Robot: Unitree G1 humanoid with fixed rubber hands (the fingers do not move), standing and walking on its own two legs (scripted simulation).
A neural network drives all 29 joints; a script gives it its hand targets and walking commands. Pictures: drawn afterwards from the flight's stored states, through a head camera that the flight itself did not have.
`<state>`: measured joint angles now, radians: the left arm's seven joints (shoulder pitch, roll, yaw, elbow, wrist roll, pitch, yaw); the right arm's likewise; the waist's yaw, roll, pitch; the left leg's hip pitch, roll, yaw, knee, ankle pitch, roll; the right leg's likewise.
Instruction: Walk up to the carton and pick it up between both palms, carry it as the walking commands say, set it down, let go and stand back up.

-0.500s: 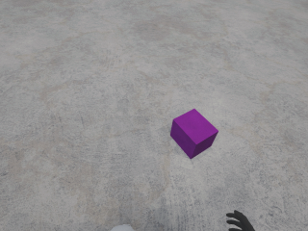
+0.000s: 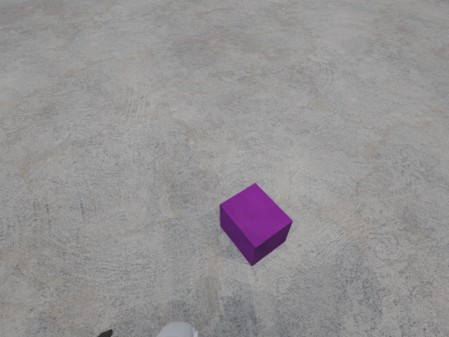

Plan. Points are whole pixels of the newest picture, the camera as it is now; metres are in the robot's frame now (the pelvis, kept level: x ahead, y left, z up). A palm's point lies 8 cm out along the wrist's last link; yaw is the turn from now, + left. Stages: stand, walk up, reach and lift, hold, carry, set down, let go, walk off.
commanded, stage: walk up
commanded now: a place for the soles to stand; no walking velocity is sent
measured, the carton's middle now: (253, 223) +0.68 -0.11 -0.66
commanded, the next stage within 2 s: none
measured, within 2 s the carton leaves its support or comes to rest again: neither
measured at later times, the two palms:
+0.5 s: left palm (173, 264) +0.28 +0.12 -0.10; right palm (416, 302) +0.22 -0.37 -0.12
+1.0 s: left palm (154, 295) +0.21 +0.15 -0.10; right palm (410, 288) +0.24 -0.36 -0.11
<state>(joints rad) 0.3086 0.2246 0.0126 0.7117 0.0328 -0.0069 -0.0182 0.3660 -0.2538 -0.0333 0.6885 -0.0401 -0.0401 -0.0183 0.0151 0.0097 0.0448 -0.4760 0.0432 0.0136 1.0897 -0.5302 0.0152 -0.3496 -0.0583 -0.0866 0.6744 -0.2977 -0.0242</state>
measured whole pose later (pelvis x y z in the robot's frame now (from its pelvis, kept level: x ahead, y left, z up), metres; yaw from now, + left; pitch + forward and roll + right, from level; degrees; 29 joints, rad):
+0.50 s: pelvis +0.15 -0.11 -0.01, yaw +2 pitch -1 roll +1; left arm 0.20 0.22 -0.03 0.69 0.01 0.01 0.01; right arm 0.32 -0.27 0.00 0.75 -0.02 0.02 -0.02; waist -0.03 0.01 0.06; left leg -0.32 0.05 -0.04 0.83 -0.55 -0.01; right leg -0.39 -0.05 -0.05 0.72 -0.31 0.00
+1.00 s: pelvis +0.14 -0.11 +0.01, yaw +6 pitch -1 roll +0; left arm 0.20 0.28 -0.03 0.81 0.01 0.02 0.00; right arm 0.24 -0.27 0.01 0.87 0.00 0.00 0.01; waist 0.01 0.01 0.03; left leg -0.25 0.01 -0.07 0.56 -0.29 -0.03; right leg -0.31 -0.06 -0.12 0.53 -0.20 0.00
